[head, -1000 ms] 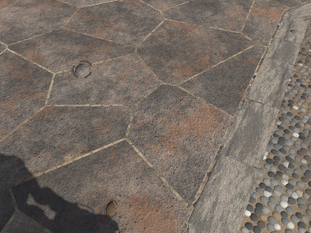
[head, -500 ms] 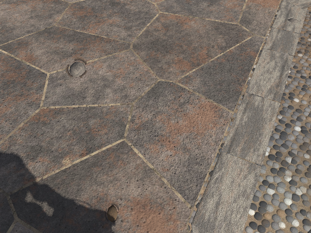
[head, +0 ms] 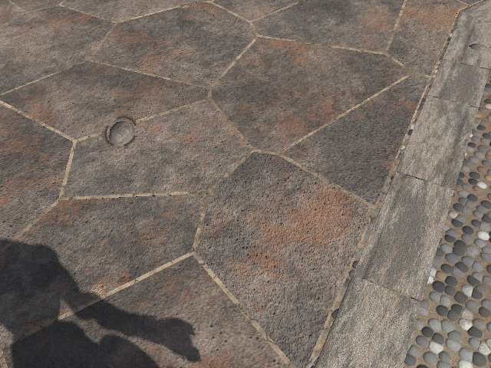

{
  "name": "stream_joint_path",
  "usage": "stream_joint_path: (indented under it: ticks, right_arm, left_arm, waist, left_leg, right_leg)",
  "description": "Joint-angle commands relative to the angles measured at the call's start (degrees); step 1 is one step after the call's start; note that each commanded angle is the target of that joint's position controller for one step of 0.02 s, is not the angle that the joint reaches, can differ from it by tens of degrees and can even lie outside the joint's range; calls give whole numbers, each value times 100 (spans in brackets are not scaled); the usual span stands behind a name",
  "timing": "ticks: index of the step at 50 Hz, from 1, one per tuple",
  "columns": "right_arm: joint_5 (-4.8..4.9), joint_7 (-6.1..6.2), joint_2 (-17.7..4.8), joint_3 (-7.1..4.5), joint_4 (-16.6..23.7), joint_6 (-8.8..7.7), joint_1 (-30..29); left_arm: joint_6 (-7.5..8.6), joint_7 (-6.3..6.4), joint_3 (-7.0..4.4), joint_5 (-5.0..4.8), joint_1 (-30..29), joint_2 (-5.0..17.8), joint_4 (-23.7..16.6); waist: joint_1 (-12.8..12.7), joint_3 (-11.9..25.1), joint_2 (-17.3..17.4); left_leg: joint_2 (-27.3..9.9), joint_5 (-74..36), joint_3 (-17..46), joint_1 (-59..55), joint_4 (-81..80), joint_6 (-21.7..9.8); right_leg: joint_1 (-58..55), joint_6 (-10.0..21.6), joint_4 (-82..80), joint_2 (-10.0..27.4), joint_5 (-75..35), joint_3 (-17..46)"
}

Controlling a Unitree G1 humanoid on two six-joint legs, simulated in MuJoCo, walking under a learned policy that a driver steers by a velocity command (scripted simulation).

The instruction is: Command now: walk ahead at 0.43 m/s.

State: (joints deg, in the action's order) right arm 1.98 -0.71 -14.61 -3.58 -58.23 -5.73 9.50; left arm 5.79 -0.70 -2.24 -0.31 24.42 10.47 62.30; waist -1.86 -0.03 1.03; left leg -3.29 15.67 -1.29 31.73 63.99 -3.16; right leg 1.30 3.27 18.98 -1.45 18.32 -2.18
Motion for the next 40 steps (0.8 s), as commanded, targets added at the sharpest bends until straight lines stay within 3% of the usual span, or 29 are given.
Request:
stream_joint_path:
  ticks: [1, 4, 7, 9, 11, 12, 13, 14, 15, 16, 17, 18, 19, 20, 21, 22, 24, 26, 29, 32, 35, 37, 38, 39, 40]
  right_arm:
    - [-53, -66, -56, 1, 492, 7, -680]
    - [-64, -70, 100, 110, 864, 33, -1626]
    - [-11, -124, -45, 118, 1083, 44, -2014]
    - [3, -170, -190, 84, 1208, 9, -2081]
    - [-8, -173, -463, -41, 1174, -20, -1665]
    - [-5, -145, -646, -143, 1035, -7, -1098]
    - [-2, -103, -854, -267, 759, 23, -176]
    - [-79, -50, -1118, -364, 520, 68, 863]
    - [-221, -55, -1400, -401, 397, 59, 1404]
    - [-190, -64, -934, -265, 346, 54, 1271]
    - [-132, -64, -708, -186, 436, 4, 578]
    - [-135, -83, -484, -109, 550, -63, 20]
    - [-194, -127, -316, -62, 523, -137, -252]
    - [-255, -148, -170, -14, 470, -185, -369]
    - [-274, -156, -136, -10, 402, -183, -355]
    - [-270, -138, -189, -24, 335, -189, -263]
    - [-279, -60, -411, -72, 246, -202, -139]
    - [-300, 38, -551, -104, 201, -195, 28]
    - [-303, 138, -640, -112, 201, -162, 249]
    - [-250, 196, -741, -120, 187, -110, 567]
    - [-194, 208, -837, -153, 117, 8, 971]
    - [-166, 234, -927, -182, 171, 144, 900]
    - [-150, 265, -1022, -209, 239, 210, 805]
    - [-133, 306, -1108, -235, 316, 272, 699]
    - [-120, 335, -1143, -242, 394, 327, 579]
  left_arm:
    - [-38, 98, -48, 47, 355, 658, -166]
    - [-32, 203, -73, 64, 339, 865, -250]
    - [0, 213, -128, -6, 598, 935, -142]
    - [-7, 206, -168, -42, 546, 957, -126]
    - [-55, 212, -237, -5, 390, 1109, -176]
    - [-117, 215, -267, 25, 310, 1168, -198]
    - [-173, 204, -254, 40, 180, 1145, -246]
    - [-177, 174, -184, 96, 85, 1000, -378]
    - [-85, 82, 61, 25, 898, 49, -416]
    - [90, 33, -19, -140, 570, 447, -341]
    - [159, 39, -143, -321, 18, 817, -587]
    - [169, 99, -169, -337, -349, 917, -692]
    - [115, 173, -231, -259, -480, 870, -706]
    - [5, 213, -271, -205, -287, 773, -661]
    - [-99, 222, -270, -211, -97, 601, -617]
    - [-181, 233, -262, -214, -54, 473, -623]
    - [-277, 258, -293, -179, -404, 528, -818]
    - [-282, 245, -327, -125, -836, 634, -1004]
    - [-210, 141, -322, -107, -1268, 609, -1156]
    - [-179, 19, -230, -85, -1979, 473, -1416]
    - [-188, -113, -159, -93, -2533, 418, -1729]
    - [-193, -213, -169, -66, -2647, 478, -1937]
    - [-195, -259, -218, -50, -2498, 594, -1998]
    - [-193, -295, -297, -45, -2124, 763, -1981]
    - [-180, -316, -426, -67, -1402, 1019, -1841]
  waist:
    - [-19, -567, -516]
    - [-168, -855, -545]
    - [-180, -971, -646]
    - [-41, -885, -637]
    - [290, -363, -813]
    - [591, 59, -950]
    - [1041, 556, -950]
    - [1399, 1250, -619]
    - [865, 2217, 937]
    - [1047, 2178, 797]
    - [851, 1043, 658]
    - [610, 506, 92]
    - [390, 176, -100]
    - [152, 119, 57]
    - [48, 75, 241]
    - [10, -29, 289]
    - [-7, -268, 311]
    - [61, -366, 190]
    - [178, -344, 103]
    - [442, -463, 26]
    - [646, -625, -22]
    - [559, -660, 82]
    - [421, -476, 242]
    - [200, -174, 421]
    - [-175, 231, 452]
  left_leg:
    - [-197, -705, -83, 1293, -805, 123]
    - [76, -1505, -345, 640, -2378, 189]
    - [155, -1817, -331, 404, -3067, 42]
    - [190, -1787, -247, 309, -3380, -155]
    - [435, -1494, -328, -361, -3381, -345]
    - [606, -1276, -412, -1008, -3311, -458]
    - [667, -1377, -444, -2196, -3439, -611]
    - [-189, -1148, 531, -4068, -3203, -916]
    - [-1830, 218, 3570, -5928, -3805, -1940]
    - [-1925, 809, 4564, -5600, -4735, -1856]
    - [-1791, 712, 3522, -4585, -4928, -1525]
    - [-1592, 199, 2630, -3518, -5121, -1281]
    - [-1386, -251, 2020, -2700, -5291, -1075]
    - [-1150, -465, 1468, -2208, -5448, -904]
    - [-1062, -462, 1156, -1895, -5580, -856]
    - [-1033, -500, 922, -1661, -5721, -871]
    - [-1048, -564, 592, -1506, -5963, -922]
    - [-1081, -792, 363, -1750, -6019, -926]
    - [-992, -1311, -141, -2208, -5940, -774]
    - [-1002, -1512, -541, -2566, -5917, -668]
    - [-1209, -1781, -734, -3317, -5636, -633]
    - [-1284, -3125, -934, -3584, -5076, -514]
    - [-1297, -4286, -1020, -3651, -4639, -424]
    - [-1270, -5307, -1081, -3673, -4021, -316]
    - [-1143, -5680, -1136, -3559, -3074, -173]
  right_leg:
    - [-434, 652, -942, 1301, -3196, 913]
    - [254, 580, -1320, 1108, -2959, 572]
    - [-1, 595, -1468, 1308, -2933, 507]
    - [-469, 527, -1231, 1461, -3561, 426]
    - [-944, 412, -541, 1558, -5348, 363]
    - [-1081, 349, 172, 1537, -6266, 300]
    - [-744, 219, 1297, 1351, -6508, 171]
    - [654, 114, 2919, 1138, -4986, 175]
    - [2896, -227, 5371, -75, -173, 338]
    - [3465, -66, 6307, -160, 1285, 1226]
    - [3933, 29, 6398, 183, 940, 1095]
    - [3686, 74, 6085, 554, 378, 947]
    - [3397, 76, 5717, 755, 69, 850]
    - [2968, 96, 5442, 943, -116, 905]
    - [2734, 104, 5285, 992, -142, 904]
    - [2700, 90, 5140, 1040, -121, 875]
    - [3082, -4, 4816, 1113, -455, 885]
    - [3632, -112, 4347, 1130, -1037, 979]
    - [3920, -160, 3407, 1040, -1963, 869]
    - [3890, -161, 2519, 951, -2376, 422]
    - [4171, -82, 1996, 865, -2064, 168]
    - [4018, 15, 1712, 672, -1558, -104]
    - [3648, 94, 1680, 472, -1277, -288]
    - [3113, 190, 1678, 220, -1064, -453]
    - [2255, 331, 1413, -42, -1210, -516]
